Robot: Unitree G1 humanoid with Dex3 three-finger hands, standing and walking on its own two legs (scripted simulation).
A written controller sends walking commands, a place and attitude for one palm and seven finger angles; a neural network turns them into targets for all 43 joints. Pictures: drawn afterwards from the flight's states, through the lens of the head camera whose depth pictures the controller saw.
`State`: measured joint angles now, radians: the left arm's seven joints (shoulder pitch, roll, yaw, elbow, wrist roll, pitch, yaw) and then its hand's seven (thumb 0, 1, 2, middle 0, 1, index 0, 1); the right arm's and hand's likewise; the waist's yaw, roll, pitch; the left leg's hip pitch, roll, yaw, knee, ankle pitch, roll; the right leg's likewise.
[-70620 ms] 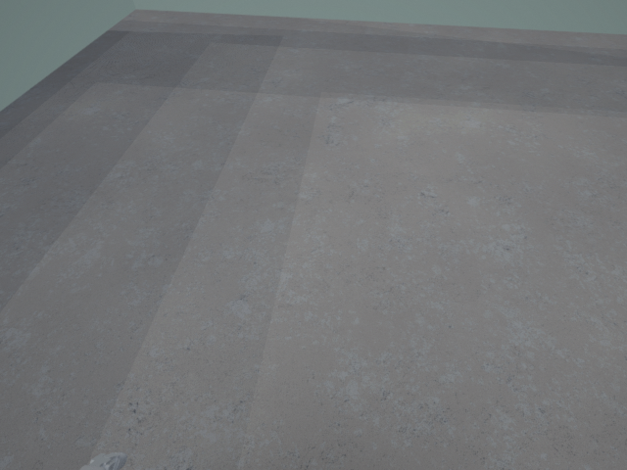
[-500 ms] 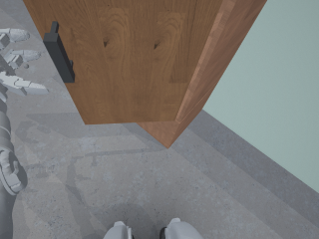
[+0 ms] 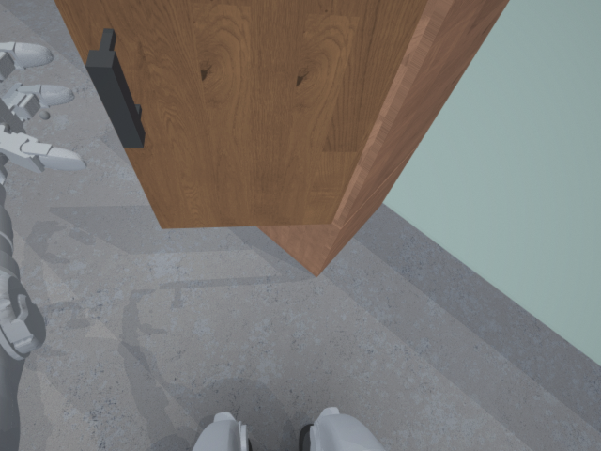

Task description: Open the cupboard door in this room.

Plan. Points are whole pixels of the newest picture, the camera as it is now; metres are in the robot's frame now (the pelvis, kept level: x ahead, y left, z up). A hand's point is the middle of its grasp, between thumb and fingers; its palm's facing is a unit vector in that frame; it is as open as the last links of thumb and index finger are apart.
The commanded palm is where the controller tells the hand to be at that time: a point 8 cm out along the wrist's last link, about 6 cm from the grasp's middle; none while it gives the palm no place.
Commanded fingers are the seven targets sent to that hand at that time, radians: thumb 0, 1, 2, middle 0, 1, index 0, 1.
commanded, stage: move the hooked fingers beside the handle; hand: left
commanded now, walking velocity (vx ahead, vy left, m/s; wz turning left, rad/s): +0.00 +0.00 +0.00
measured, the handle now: (122, 91) +0.54 +0.19 +0.10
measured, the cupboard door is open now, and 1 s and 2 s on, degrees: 46 46 45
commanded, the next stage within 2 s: slide the fingers in behind the handle in 0.52 s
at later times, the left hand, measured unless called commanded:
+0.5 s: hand (31, 119) +0.49 +0.27 +0.11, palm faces +0.03 -1.00 +0.01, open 13.9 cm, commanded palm +0.47 +0.31 +0.10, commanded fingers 0.00 -0.50 0.30 -0.30 -1.20 -0.30 -1.20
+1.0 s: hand (58, 122) +0.49 +0.25 +0.10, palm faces +0.01 -1.00 +0.02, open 13.9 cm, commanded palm +0.47 +0.29 +0.10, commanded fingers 0.00 -0.50 0.30 -0.30 -1.20 -0.30 -1.20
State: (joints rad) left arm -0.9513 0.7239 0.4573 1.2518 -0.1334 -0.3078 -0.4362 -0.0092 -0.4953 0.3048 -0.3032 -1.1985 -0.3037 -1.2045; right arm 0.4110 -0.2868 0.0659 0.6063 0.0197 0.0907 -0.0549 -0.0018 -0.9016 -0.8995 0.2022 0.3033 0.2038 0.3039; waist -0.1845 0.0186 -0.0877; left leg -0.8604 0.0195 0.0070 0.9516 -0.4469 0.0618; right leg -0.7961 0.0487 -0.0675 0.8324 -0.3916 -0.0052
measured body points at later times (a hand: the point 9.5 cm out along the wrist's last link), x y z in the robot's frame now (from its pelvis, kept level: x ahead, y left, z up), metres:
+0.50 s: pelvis +0.00 +0.00 +0.00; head +0.12 +0.03 +0.43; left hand +0.48 +0.33 +0.11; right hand -0.01 -0.28 -0.09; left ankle +0.00 +0.07 -0.69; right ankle +0.00 -0.13 -0.69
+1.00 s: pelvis -0.01 +0.00 +0.00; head +0.11 +0.03 +0.43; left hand +0.49 +0.30 +0.10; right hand +0.00 -0.27 -0.10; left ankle +0.00 +0.07 -0.69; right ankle +0.00 -0.13 -0.69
